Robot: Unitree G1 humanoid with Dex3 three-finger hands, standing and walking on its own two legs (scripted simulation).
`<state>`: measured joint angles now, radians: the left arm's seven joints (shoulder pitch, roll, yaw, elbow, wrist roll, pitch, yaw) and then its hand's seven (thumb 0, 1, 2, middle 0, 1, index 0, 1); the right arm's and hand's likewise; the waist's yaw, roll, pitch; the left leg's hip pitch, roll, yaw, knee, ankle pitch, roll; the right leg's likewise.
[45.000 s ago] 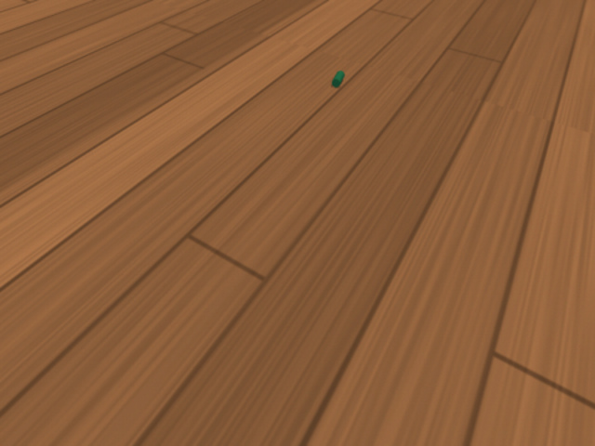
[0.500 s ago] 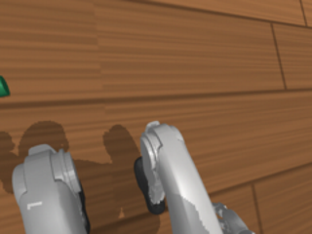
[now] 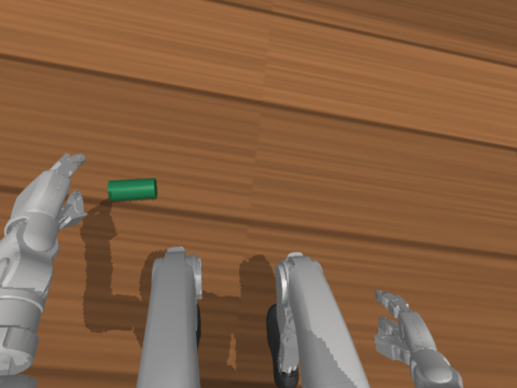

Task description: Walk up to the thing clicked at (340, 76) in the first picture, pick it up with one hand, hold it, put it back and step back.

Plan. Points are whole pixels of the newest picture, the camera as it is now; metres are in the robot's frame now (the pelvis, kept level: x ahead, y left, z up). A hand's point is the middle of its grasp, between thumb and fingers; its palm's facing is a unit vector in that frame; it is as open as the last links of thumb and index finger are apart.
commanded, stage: home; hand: left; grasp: from above
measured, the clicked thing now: (133, 189) +0.51 +0.30 -0.45
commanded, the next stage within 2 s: none
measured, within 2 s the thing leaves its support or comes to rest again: neither
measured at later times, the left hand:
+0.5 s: hand (52, 265) +0.26 +0.22 +0.09, palm faces +0.16 -0.96 -0.24, open 7.4 cm
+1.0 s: hand (7, 311) +0.22 +0.20 +0.18, palm faces +0.20 -0.96 -0.19, open 7.4 cm
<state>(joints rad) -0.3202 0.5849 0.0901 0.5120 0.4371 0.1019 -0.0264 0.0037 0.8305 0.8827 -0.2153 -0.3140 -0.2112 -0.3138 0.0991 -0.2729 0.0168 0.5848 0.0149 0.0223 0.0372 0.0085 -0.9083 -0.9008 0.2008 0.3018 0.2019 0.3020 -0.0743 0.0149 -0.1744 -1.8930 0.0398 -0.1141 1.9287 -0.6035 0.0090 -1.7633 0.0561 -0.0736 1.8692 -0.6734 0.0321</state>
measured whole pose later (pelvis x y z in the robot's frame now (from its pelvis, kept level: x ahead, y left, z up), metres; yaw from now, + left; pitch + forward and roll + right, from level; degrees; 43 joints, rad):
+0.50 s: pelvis +0.06 +0.00 +0.18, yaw +6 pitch +19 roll -5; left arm 0.23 0.28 0.09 0.11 -0.06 0.40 0.07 0.01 0.90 0.90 -0.21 -0.30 -0.20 -0.30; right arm 0.22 -0.20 0.07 0.56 0.04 -0.12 -0.13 0.01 -0.90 -0.90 0.20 0.30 0.20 0.30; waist -0.08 0.04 -0.18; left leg -1.10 0.03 -0.09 1.27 -0.51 -0.01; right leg -0.97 0.03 -0.06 1.20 -0.56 0.01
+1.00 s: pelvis +0.09 +0.00 +0.23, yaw +8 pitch +11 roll -3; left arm 0.51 0.22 0.03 -0.13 -0.06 0.46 0.02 0.01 0.91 0.90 -0.20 -0.30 -0.20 -0.30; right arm 0.27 -0.22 0.04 0.51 0.01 -0.22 -0.18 0.02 -0.90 -0.90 0.20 0.30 0.20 0.30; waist -0.04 0.04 -0.17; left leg -0.72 0.02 -0.07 1.01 -0.47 0.00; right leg -0.60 0.01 -0.05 0.93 -0.51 0.01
